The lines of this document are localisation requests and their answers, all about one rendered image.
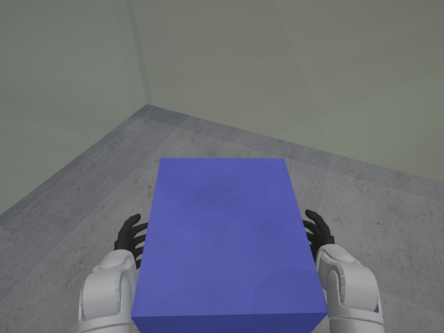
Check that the left robot hand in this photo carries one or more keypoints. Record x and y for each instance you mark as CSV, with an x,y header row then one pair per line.
x,y
126,241

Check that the carton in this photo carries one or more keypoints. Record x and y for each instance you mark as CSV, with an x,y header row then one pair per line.
x,y
226,251

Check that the left robot forearm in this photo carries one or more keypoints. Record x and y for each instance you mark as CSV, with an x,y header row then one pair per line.
x,y
105,299

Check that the right robot hand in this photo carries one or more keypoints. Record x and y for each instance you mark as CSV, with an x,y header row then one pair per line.
x,y
321,232

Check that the right robot forearm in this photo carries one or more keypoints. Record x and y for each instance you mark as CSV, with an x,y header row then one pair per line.
x,y
353,300

